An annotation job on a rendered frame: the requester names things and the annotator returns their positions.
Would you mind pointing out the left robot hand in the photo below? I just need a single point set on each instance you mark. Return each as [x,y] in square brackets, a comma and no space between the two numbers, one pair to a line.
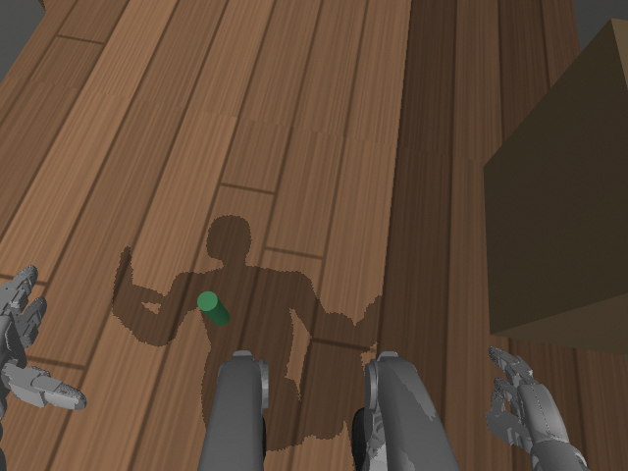
[32,385]

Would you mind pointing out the right robot hand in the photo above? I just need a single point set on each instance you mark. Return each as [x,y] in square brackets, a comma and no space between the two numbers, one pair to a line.
[536,418]

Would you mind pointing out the right robot arm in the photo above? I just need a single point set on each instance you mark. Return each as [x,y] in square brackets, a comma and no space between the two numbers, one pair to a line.
[556,456]

